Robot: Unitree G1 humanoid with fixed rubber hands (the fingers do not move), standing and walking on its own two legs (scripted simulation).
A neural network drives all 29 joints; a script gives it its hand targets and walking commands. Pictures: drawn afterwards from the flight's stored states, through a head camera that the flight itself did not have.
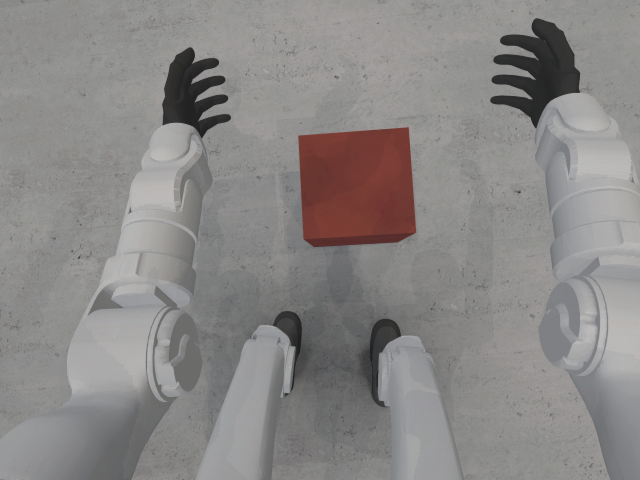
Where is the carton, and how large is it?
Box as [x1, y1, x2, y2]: [298, 127, 415, 246]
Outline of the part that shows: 408,127 298,136 303,238 313,246 394,242 415,232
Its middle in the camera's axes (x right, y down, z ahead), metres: +0.08 -0.11 +0.86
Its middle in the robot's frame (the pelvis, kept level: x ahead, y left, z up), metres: +0.51 -0.01 -0.52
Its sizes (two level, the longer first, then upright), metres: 0.210 0.200 0.250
